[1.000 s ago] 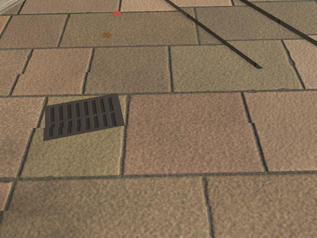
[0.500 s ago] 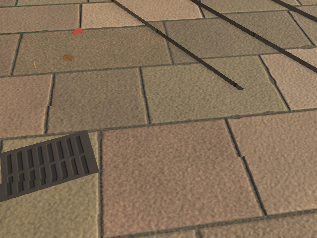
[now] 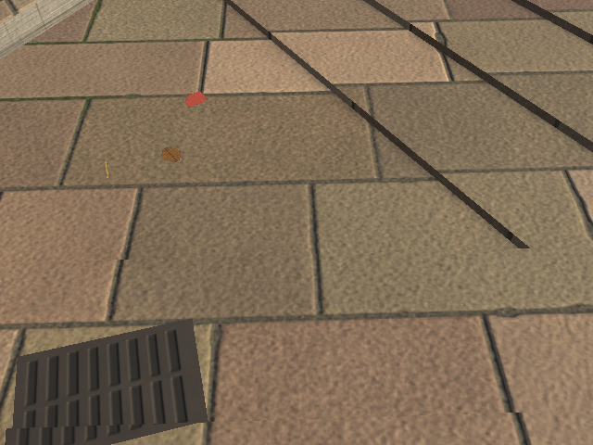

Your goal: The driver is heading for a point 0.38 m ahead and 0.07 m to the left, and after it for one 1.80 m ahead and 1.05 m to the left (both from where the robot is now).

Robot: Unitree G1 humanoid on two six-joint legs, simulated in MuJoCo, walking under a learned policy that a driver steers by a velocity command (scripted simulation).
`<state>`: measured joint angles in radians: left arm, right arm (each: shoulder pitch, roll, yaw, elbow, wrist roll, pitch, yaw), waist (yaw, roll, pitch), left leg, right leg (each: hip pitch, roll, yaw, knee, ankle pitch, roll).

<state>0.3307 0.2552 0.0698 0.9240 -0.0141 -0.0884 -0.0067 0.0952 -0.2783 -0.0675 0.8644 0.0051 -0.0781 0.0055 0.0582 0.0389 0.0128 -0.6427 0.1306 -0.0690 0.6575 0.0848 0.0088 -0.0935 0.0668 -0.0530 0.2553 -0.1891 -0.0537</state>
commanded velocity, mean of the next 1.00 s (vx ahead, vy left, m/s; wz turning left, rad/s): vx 0.50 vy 0.00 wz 0.33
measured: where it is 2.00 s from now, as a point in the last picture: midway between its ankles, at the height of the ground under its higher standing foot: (180, 261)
